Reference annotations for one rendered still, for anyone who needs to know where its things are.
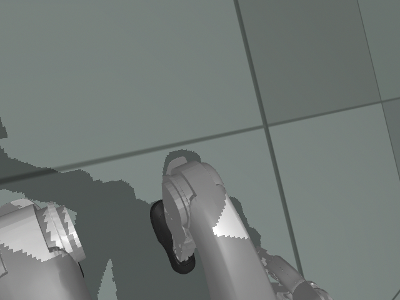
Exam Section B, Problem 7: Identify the right robot hand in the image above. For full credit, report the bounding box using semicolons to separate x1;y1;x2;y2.
256;246;306;300

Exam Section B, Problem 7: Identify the right robot foot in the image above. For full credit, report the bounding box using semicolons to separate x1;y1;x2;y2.
150;200;195;274

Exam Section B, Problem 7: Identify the right robot arm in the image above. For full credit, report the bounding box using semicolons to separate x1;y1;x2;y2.
292;281;333;300

